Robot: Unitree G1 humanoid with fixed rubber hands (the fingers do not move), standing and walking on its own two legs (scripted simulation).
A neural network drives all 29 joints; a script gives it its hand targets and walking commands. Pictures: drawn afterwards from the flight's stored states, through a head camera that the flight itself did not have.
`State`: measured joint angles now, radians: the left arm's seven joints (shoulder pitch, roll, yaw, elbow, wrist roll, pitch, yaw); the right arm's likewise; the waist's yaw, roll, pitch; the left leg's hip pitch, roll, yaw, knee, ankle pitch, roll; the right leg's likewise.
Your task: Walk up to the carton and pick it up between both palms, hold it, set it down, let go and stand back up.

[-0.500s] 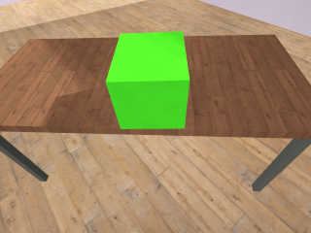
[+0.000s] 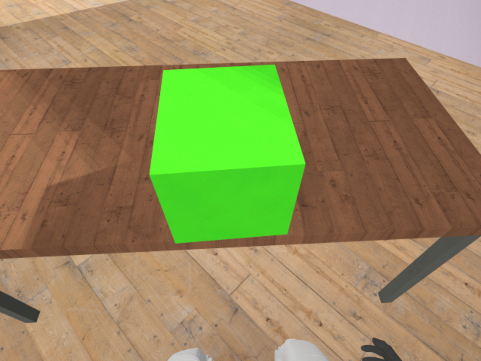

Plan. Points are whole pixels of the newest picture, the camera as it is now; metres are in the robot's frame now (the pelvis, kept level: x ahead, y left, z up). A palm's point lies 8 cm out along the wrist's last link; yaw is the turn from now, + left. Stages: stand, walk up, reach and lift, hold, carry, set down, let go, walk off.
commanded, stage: walk up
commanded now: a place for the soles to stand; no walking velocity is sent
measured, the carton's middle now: (225, 152) +0.49 +0.05 +0.03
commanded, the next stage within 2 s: none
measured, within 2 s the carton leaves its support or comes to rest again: neither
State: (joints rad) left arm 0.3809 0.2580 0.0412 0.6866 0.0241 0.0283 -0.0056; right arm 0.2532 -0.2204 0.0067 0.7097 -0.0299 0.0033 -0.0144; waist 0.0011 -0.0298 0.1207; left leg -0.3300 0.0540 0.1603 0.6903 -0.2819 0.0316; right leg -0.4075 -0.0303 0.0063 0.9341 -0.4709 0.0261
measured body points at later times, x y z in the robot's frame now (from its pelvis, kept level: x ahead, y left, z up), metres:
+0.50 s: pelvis +0.04 +0.00 +0.02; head +0.06 +0.00 +0.47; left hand +0.18 +0.24 -0.10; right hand +0.12 -0.26 -0.11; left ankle +0.06 +0.11 -0.71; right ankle +0.06 -0.12 -0.71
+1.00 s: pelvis +0.02 +0.02 +0.01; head +0.05 +0.01 +0.45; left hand +0.13 +0.28 -0.11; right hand +0.10 -0.27 -0.12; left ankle +0.03 +0.12 -0.70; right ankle +0.06 -0.12 -0.71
